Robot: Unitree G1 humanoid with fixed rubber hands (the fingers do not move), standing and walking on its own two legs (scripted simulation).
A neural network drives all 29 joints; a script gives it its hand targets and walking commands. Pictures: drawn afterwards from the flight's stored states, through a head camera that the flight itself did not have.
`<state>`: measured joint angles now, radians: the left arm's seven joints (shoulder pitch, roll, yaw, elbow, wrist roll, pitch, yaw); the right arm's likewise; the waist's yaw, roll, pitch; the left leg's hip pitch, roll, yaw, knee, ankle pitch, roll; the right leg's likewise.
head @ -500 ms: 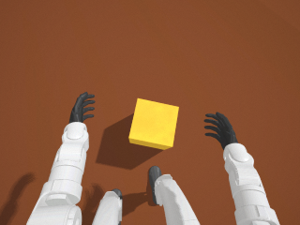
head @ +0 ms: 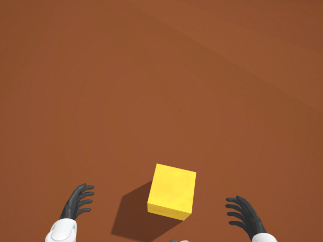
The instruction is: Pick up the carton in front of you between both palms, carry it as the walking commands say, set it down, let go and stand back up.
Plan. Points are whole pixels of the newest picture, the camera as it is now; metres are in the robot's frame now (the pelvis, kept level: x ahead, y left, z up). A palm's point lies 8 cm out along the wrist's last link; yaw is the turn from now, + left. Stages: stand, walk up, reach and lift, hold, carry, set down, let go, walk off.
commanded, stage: let go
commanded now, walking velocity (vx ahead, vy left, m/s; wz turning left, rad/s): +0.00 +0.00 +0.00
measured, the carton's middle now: (170, 193) +0.39 -0.10 -0.64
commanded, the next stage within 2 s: stand in 0.56 s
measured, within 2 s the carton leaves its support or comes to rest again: neither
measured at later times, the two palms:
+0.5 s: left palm (48, 237) +0.17 +0.25 -0.06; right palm (252, 227) +0.16 -0.23 -0.06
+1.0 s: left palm out of the picture +0.12 +0.29 -0.08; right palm (268, 231) +0.16 -0.29 -0.11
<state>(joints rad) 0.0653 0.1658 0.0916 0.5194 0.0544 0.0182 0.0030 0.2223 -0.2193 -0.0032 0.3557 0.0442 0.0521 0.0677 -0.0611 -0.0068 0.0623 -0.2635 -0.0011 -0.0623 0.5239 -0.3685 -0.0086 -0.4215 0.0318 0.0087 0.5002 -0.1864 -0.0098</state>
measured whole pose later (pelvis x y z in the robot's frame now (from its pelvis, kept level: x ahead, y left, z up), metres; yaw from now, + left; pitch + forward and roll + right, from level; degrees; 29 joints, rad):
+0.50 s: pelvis +0.01 +0.02 +0.00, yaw -1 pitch -2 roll -2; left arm 0.21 0.20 0.01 0.48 -0.01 0.08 -0.02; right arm 0.22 -0.25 -0.05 0.39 -0.02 0.21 0.02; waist 0.00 0.04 0.05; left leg -0.07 -0.01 -0.04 0.50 -0.39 0.02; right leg -0.23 0.02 0.03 0.47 -0.20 0.01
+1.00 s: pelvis +0.02 -0.01 +0.00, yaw +2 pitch +0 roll +0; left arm 0.18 0.31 0.05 0.80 0.03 0.01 0.02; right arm 0.22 -0.36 -0.03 0.71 -0.04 0.01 -0.03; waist 0.02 0.08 0.02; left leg -0.10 0.00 -0.10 0.49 -0.40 -0.02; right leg -0.28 0.02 -0.02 0.55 -0.28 -0.03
